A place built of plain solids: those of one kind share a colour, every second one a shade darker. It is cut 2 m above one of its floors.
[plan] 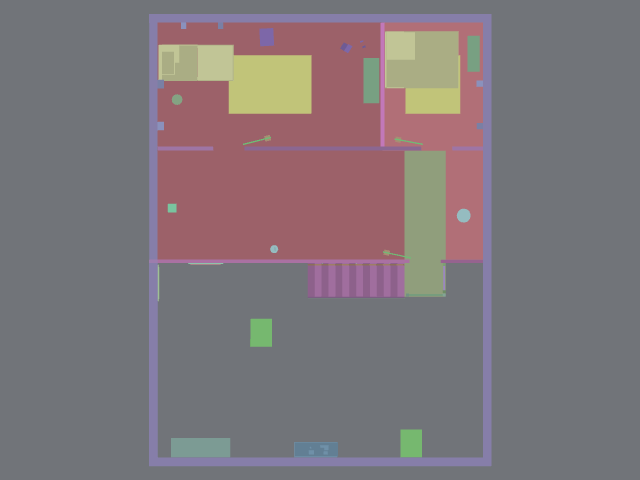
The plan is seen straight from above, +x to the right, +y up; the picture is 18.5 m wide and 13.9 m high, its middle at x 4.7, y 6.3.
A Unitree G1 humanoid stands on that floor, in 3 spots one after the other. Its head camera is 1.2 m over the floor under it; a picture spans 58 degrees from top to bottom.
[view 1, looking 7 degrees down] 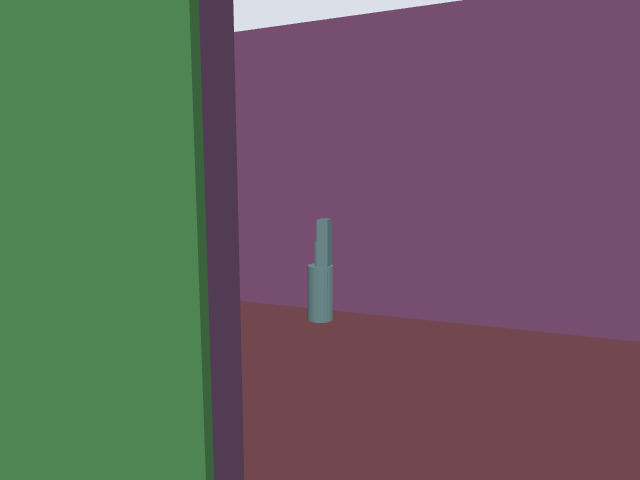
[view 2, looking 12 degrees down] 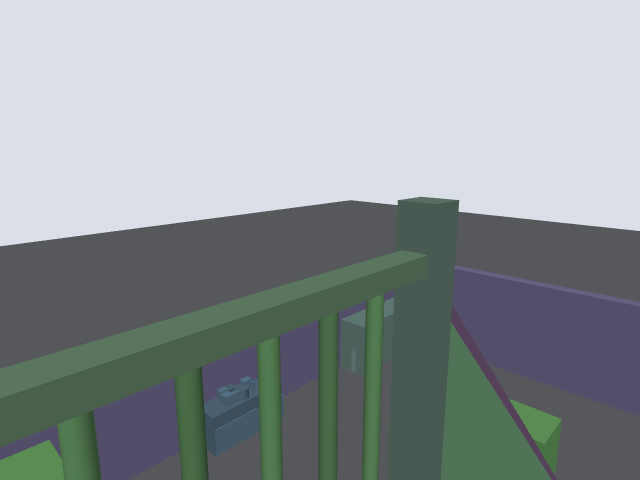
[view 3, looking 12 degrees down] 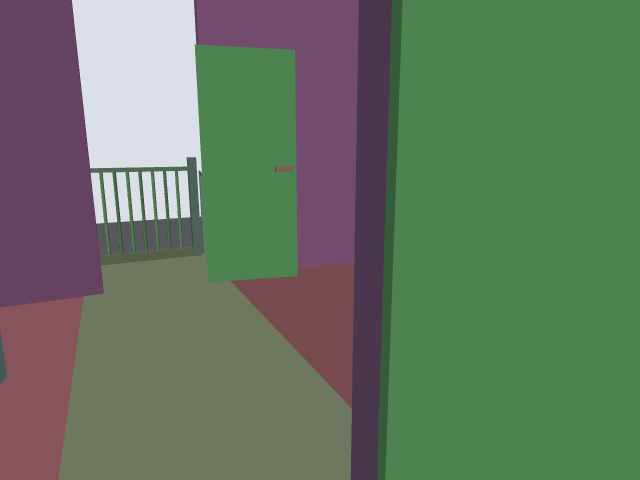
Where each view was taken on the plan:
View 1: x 2.06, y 9.65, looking -70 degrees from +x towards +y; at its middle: clutter_clhall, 3.78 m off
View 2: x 8.00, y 5.15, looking -136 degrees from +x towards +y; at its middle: ground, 20.20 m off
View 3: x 8.08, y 9.65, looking -116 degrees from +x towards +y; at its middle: stair_wall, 4.46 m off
